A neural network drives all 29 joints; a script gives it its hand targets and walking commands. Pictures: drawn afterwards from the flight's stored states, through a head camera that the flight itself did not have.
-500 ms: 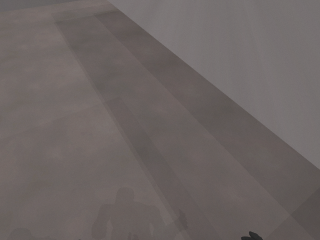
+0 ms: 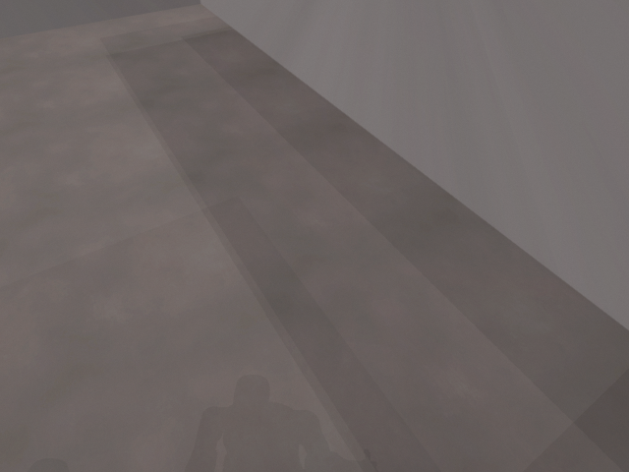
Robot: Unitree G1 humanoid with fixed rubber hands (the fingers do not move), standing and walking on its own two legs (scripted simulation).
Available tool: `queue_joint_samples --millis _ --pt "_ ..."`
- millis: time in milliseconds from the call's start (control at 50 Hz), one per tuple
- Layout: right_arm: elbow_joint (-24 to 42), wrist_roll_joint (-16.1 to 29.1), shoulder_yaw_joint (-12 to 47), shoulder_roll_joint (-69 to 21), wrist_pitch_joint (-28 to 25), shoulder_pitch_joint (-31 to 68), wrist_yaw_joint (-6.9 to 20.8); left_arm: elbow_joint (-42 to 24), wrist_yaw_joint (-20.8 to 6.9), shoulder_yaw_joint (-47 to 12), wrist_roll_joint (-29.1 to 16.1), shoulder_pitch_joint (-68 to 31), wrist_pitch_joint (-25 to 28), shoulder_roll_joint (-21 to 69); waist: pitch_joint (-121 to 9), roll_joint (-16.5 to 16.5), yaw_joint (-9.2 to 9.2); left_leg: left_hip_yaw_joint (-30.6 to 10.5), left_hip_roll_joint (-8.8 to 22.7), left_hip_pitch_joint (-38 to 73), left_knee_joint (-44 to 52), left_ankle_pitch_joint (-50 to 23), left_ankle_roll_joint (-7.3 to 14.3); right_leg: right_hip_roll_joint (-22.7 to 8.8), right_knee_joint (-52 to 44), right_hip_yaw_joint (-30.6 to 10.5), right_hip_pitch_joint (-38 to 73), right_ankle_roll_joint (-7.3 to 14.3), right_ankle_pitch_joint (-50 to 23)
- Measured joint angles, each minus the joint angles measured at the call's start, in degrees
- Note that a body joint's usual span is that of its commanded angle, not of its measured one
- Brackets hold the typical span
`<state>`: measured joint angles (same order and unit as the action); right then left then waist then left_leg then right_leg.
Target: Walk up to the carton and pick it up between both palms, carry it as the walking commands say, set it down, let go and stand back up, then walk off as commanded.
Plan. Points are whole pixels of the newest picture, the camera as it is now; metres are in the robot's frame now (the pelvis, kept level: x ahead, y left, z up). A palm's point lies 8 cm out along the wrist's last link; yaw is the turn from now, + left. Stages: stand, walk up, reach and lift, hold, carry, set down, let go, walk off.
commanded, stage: stand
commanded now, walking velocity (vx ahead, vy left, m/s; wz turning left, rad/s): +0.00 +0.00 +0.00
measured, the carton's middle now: out of the picture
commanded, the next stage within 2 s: none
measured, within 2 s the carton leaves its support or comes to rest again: neither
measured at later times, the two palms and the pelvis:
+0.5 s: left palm out of the picture -0.01 +0.23 -0.15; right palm out of the picture -0.01 -0.22 -0.14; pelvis +0.00 +0.01 +0.00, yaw +0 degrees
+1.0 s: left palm out of the picture -0.02 +0.25 -0.15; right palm out of the picture -0.01 -0.22 -0.14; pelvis +0.00 +0.02 +0.00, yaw +1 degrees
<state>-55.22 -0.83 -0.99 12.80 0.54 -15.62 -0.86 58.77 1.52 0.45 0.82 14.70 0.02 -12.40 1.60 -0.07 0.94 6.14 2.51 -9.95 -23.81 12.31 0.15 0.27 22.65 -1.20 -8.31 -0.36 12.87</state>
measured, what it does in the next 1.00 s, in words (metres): stands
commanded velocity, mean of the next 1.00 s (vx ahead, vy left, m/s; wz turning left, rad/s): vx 0.00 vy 0.00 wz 0.00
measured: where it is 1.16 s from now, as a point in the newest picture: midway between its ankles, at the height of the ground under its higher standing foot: outside the picture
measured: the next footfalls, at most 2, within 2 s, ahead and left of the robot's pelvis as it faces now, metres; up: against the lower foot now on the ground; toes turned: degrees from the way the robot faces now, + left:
none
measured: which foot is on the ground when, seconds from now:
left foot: down 0.00-1.00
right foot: down 0.00-1.00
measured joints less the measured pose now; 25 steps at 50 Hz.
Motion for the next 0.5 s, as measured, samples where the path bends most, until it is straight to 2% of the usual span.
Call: queue_joint_samples --millis 500 --pt "-8.4 0.1 0.5 -3.5 -0.4 -1.1 -0.9 7.0 0.8 -0.9 0.0 1.8 0.2 3.4 0.1 -0.1 -0.04 0.0 -0.8 0.0 0.1 0.0 0.7 -0.8 -0.2 0.0 0.1 -0.7 0.0"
